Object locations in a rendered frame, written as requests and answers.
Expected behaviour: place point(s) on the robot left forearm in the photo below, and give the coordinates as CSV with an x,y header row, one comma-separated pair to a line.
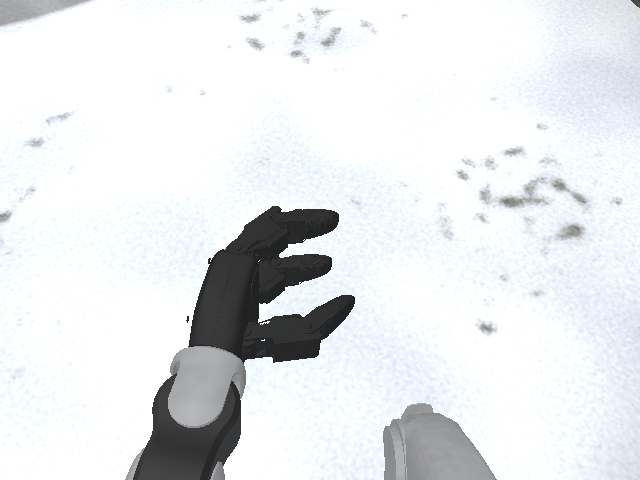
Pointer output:
x,y
196,418

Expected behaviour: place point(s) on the right robot thigh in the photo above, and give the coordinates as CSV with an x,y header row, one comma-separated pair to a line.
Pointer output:
x,y
430,446

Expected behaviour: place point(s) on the left robot hand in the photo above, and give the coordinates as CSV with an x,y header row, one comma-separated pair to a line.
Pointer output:
x,y
227,310

